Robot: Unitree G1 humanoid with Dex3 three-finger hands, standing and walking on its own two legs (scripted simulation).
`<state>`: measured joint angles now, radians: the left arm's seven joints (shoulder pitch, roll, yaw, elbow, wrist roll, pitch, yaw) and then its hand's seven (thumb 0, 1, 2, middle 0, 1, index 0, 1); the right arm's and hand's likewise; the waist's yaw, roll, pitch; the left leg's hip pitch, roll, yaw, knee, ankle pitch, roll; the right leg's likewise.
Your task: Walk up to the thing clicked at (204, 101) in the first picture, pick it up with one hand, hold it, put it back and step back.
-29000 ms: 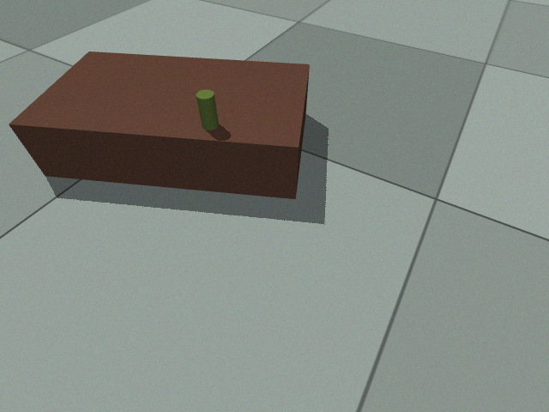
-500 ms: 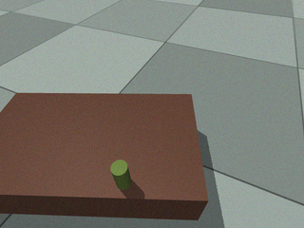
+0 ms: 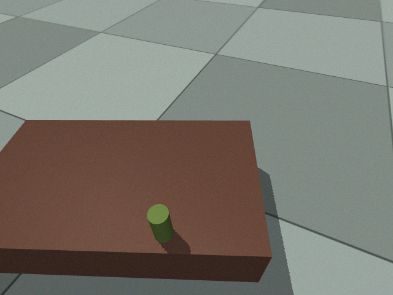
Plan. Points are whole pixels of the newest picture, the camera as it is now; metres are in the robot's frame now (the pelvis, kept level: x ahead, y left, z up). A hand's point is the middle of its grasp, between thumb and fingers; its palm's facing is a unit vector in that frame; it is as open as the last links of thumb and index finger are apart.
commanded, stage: home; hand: left
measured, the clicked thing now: (161, 224) +0.45 +0.16 -0.37
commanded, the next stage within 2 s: stand in 0.54 s
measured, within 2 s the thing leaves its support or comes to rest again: neither
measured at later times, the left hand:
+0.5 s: hand out of the picture +0.09 +0.23 -0.16, palm faces -0.05 -0.94 -0.35, open 17.5 cm
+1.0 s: hand out of the picture +0.10 +0.24 -0.15, palm faces -0.04 -0.93 -0.35, open 11.4 cm
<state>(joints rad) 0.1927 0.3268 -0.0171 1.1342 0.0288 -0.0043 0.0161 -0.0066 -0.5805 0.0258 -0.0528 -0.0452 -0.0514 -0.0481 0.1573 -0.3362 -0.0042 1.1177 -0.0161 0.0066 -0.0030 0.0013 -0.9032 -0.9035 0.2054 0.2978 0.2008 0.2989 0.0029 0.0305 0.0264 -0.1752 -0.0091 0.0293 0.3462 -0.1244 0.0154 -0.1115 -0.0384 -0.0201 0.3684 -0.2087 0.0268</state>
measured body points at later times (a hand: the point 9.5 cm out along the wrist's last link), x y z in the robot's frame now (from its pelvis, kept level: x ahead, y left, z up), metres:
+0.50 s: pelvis +0.02 -0.01 +0.00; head +0.02 -0.02 +0.45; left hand +0.09 +0.28 -0.13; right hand +0.08 -0.31 -0.14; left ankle +0.04 +0.11 -0.75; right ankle +0.00 -0.13 -0.75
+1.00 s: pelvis +0.02 -0.01 +0.00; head +0.03 -0.02 +0.45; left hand +0.10 +0.28 -0.13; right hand +0.09 -0.31 -0.14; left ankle +0.04 +0.11 -0.75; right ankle +0.00 -0.14 -0.75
